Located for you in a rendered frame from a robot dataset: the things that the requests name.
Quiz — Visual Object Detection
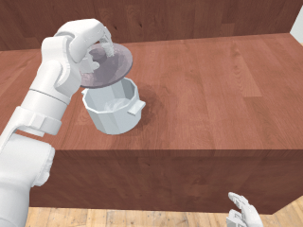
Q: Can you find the lid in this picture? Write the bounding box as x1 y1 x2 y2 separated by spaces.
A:
79 43 134 89

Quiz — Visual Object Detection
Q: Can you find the robot left hand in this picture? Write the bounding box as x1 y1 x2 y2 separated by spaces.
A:
57 19 115 74

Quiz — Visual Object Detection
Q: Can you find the table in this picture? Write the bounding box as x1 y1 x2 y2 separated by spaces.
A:
0 0 303 215

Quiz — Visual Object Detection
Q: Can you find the knob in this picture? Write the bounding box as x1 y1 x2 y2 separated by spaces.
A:
89 48 107 64

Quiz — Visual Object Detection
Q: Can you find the robot left upper arm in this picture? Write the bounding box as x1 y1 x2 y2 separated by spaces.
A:
0 133 56 227

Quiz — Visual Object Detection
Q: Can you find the robot left forearm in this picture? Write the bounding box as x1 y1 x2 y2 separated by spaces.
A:
0 29 87 154

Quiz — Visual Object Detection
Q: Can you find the robot right hand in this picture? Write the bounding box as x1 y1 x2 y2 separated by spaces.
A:
226 192 264 227

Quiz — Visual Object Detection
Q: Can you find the pot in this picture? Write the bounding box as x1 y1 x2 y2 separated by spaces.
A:
81 78 146 135

